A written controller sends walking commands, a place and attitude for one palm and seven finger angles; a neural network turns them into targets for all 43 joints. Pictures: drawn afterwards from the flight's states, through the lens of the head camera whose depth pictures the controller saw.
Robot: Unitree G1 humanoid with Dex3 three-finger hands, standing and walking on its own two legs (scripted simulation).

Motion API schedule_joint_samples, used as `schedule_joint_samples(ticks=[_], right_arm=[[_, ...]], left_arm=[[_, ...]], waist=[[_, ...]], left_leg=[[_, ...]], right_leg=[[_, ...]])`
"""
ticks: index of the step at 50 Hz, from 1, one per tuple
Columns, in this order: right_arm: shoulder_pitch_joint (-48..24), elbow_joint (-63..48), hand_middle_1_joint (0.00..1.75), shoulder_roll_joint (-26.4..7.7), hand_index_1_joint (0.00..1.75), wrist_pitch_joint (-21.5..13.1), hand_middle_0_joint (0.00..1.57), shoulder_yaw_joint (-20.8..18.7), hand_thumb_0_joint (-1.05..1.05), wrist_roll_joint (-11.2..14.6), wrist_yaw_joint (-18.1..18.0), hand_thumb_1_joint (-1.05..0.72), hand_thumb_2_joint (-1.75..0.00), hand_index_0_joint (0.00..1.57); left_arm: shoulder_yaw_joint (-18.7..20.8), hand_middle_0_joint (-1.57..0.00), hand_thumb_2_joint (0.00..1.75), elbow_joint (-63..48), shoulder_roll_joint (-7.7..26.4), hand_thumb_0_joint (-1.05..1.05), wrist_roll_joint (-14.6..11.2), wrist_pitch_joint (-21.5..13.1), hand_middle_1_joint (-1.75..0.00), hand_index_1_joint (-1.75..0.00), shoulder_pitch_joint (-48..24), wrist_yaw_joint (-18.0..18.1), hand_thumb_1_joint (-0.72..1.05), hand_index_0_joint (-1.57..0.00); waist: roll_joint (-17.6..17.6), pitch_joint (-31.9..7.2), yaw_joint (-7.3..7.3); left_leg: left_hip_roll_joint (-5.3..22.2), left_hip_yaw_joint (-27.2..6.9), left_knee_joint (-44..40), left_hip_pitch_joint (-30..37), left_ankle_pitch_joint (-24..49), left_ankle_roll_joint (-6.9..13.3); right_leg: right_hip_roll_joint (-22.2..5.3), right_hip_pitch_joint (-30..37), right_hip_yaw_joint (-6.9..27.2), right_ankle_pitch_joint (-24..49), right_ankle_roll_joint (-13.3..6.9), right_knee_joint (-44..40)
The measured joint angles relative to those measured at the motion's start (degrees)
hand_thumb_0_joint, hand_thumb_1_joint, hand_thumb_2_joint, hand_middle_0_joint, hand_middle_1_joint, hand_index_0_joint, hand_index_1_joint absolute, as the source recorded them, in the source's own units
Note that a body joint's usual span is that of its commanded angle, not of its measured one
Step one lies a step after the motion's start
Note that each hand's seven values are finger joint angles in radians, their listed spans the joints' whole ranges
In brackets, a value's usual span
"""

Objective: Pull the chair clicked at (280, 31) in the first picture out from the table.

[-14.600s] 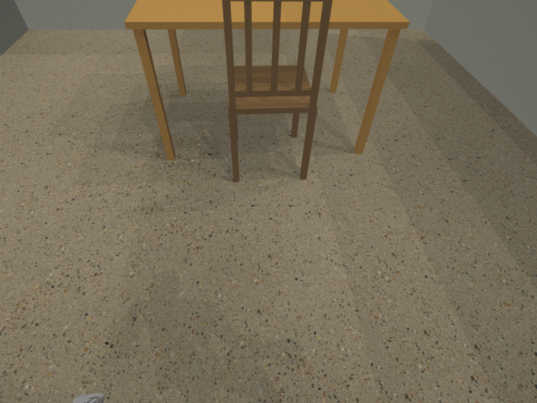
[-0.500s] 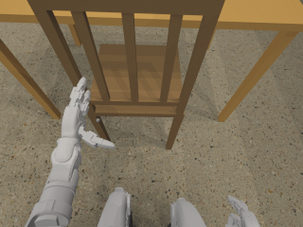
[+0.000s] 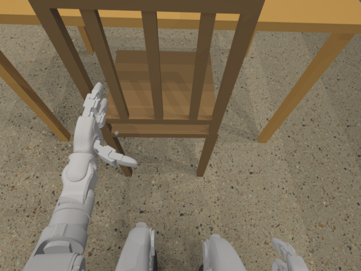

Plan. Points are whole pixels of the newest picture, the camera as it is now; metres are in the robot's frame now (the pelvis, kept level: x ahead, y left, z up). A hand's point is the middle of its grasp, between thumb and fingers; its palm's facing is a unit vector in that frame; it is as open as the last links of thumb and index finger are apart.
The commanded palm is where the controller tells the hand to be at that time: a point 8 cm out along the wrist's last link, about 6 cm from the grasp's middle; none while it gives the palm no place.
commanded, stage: push the fingers through the gap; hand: left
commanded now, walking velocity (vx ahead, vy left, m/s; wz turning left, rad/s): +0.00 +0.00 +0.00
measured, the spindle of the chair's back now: (155, 77) +0.55 +0.07 +0.06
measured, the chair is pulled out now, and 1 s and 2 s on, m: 0.00 0.00 0.00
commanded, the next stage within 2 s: hook a spindle and tug to test in 1.28 s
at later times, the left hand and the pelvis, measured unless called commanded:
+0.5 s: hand (120, 112) +0.46 +0.15 +0.03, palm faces +0.01 -1.00 -0.05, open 16.9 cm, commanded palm +0.44 +0.19 +0.03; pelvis +0.00 +0.00 -0.01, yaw -1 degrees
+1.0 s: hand (124, 97) +0.51 +0.14 +0.02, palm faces +0.01 -1.00 -0.05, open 16.9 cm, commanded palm +0.48 +0.18 +0.03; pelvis +0.00 +0.01 -0.01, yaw -2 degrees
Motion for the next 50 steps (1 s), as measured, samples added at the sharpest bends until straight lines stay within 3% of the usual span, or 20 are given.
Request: schedule_joint_samples(ticks=[14, 33, 50], right_arm=[[2.39, 1.15, 0.29, -0.22, 0.3, 1.13, 0.2, -0.11, 0.01, -0.58, 0.73, -0.9, -0.9, 0.2], [3.59, 1.77, 0.29, -0.4, 0.3, 3.07, 0.2, 0.06, 0.01, -1.59, 1.65, -0.91, -0.9, 0.2], [4.37, 1.57, 0.29, 0.11, 0.3, 5.49, 0.2, 0.2, 0.01, -2.43, 2.73, -0.91, -0.9, 0.2]], left_arm=[[3.29, -0.06, 0.3, 7.51, 1.23, -0.01, 1.26, -1.48, -0.08, -0.08, -6.61, 1.02, -0.5, -0.06], [8.27, -0.06, 0.3, 19.03, 5.65, -0.01, 2.95, -2.3, -0.08, -0.08, -18.15, -0.29, -0.5, -0.06], [10.0, -0.06, 0.3, 22.26, 7.06, -0.01, 5.04, -2.33, -0.08, -0.08, -23.07, 1.38, -0.5, -0.06]], waist=[[0.21, -0.45, -1.49], [0.21, -0.39, -3.61], [0.44, -0.36, -4.91]], left_leg=[[0.29, 0.49, 0.2, -1.78, 0.14, 0.19], [0.77, 0.56, 2.19, -5.92, -0.45, 0.44], [1.0, 0.53, 2.67, -7.64, -0.8, 0.53]], right_leg=[[0.23, -2.1, 0.58, 0.35, 0.19, 0.29], [0.71, -6.23, 0.84, 0.08, 0.4, 1.95], [0.98, -7.84, 0.93, 0.02, 0.52, 2.05]])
